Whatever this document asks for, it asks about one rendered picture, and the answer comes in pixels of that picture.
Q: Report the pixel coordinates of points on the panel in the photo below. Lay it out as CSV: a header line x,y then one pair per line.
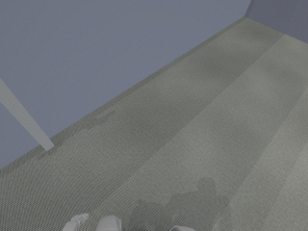
x,y
19,112

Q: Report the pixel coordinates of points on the left robot hand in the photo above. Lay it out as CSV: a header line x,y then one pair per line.
x,y
76,222

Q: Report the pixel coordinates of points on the robot left thigh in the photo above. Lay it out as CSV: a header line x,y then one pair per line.
x,y
109,223

